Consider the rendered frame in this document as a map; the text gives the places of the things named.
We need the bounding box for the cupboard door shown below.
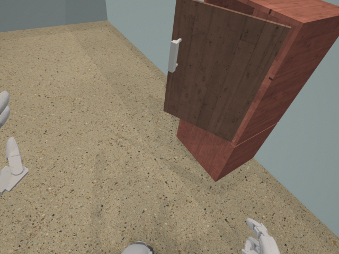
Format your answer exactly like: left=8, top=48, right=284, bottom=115
left=163, top=0, right=291, bottom=142

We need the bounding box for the robot left shin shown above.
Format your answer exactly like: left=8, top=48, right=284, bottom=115
left=135, top=241, right=147, bottom=247

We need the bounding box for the handle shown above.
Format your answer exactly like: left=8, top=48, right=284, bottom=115
left=167, top=38, right=182, bottom=73

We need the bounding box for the left robot hand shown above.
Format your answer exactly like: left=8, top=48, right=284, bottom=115
left=0, top=91, right=29, bottom=196

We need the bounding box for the right robot hand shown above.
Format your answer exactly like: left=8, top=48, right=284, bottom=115
left=242, top=218, right=280, bottom=254

